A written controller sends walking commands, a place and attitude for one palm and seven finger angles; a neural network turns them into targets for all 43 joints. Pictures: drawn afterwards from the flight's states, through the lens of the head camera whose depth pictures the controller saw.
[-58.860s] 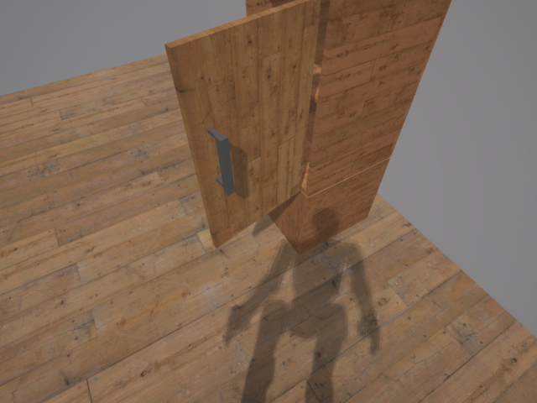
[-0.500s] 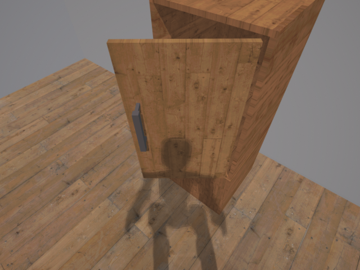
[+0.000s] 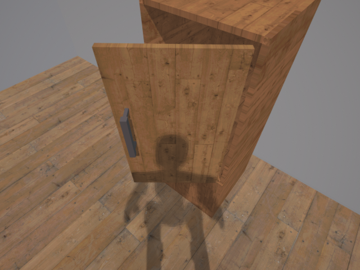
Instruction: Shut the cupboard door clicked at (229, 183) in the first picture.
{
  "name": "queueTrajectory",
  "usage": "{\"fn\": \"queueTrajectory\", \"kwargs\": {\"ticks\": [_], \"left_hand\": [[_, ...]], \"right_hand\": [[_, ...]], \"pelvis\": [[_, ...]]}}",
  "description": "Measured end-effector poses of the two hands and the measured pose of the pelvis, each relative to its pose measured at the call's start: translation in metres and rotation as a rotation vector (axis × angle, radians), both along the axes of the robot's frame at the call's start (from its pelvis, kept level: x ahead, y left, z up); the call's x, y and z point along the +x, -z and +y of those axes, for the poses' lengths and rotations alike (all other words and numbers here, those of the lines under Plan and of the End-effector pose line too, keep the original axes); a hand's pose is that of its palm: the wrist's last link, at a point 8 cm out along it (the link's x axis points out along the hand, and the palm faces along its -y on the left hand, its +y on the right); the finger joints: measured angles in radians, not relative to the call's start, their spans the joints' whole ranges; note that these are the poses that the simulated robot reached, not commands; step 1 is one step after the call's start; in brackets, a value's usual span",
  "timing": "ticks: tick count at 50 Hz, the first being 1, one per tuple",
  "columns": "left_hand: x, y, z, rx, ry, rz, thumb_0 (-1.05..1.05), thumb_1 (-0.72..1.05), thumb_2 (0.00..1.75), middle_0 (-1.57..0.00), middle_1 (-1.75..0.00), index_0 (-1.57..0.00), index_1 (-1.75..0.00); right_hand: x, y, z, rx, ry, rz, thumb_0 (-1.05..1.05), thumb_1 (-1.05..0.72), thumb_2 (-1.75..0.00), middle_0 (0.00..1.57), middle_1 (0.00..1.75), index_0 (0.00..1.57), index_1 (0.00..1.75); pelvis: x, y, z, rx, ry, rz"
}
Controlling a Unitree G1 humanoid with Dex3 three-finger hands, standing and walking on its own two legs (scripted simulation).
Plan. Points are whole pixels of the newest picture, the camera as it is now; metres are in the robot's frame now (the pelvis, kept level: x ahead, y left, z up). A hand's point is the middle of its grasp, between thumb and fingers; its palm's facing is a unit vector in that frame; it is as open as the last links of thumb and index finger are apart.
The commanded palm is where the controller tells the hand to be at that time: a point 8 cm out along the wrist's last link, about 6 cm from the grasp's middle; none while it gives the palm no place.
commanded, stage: look again from close up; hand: left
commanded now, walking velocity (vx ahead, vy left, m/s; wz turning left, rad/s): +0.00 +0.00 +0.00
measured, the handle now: (129, 134) +0.47 +0.18 -0.01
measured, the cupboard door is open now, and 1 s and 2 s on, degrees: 38 38 38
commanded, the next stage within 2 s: raise the hand and make a fist in 0.08 s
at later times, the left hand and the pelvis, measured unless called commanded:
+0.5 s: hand (97, 258) +0.16 +0.19 -0.05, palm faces +0.08 -0.99 -0.07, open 6.7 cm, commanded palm +0.12 +0.25 -0.06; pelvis -0.03 -0.03 -0.09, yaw +3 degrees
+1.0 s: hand (88, 255) +0.16 +0.21 -0.04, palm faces +0.06 -1.00 -0.03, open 4.2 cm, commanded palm +0.13 +0.25 -0.04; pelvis -0.05 -0.01 -0.09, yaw +3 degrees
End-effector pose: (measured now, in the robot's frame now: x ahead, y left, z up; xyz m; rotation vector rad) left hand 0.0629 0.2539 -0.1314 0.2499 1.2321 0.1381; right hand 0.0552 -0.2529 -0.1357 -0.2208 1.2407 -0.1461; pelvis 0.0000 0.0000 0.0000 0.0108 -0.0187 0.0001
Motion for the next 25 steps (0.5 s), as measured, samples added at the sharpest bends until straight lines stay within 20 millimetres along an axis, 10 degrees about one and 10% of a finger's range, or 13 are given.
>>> {"fn": "queueTrajectory", "kwargs": {"ticks": [10,18,25], "left_hand": [[0.020,-0.007,0.001,0.029,0.000,-0.039,0.01,0.91,0.89,-0.20,-0.30,-0.20,-0.30],[0.090,-0.111,0.007,-0.002,-0.121,-0.979,0.01,0.91,0.89,-0.24,-0.34,-0.24,-0.34],[0.069,-0.083,-0.012,-0.141,0.115,-1.225,0.01,0.91,0.90,-0.33,-0.44,-0.33,-0.44]], "right_hand": [[0.017,-0.001,-0.010,-0.003,-0.007,-0.014,0.01,-0.91,-0.90,0.20,0.30,0.21,0.30],[0.067,-0.009,-0.022,-0.034,-0.034,-0.480,0.01,-0.91,-0.90,0.20,0.30,0.21,0.30],[0.116,0.007,-0.021,-0.012,-0.170,-0.707,0.01,-0.91,-0.90,0.20,0.30,0.21,0.30]], "pelvis": [[0.008,-0.001,-0.008,-0.006,-0.007,0.008],[0.000,0.036,-0.020,0.015,-0.061,0.082],[-0.030,0.088,-0.034,0.011,-0.053,0.244]]}}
